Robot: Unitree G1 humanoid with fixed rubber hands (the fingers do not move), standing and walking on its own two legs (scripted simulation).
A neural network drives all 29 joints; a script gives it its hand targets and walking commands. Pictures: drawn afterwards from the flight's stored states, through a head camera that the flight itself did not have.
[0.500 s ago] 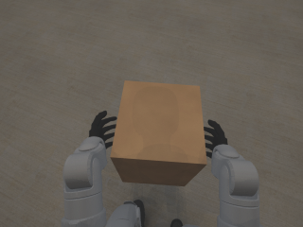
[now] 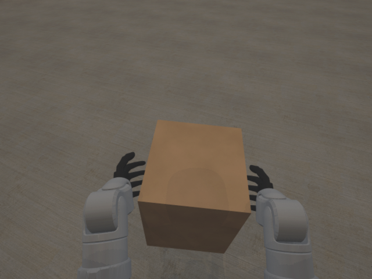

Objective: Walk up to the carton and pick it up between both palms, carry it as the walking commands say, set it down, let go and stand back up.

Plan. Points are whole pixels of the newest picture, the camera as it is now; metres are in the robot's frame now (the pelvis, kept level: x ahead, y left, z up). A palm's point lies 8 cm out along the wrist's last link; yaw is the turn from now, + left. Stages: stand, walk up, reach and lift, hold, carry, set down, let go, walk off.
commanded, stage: carry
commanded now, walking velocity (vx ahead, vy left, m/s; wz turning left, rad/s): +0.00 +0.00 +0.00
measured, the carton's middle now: (192, 189) +0.34 +0.00 +0.01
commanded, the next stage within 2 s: none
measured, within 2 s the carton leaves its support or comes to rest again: neither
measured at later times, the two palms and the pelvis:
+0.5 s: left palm (139, 192) +0.29 +0.12 +0.08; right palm (274, 203) +0.27 -0.17 +0.06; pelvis -0.01 -0.03 -0.01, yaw +0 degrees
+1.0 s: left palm (119, 209) +0.25 +0.15 +0.08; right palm (263, 219) +0.23 -0.13 +0.06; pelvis -0.04 +0.01 +0.00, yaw +0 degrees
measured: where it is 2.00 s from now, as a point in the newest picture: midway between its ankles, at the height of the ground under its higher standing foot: outside the picture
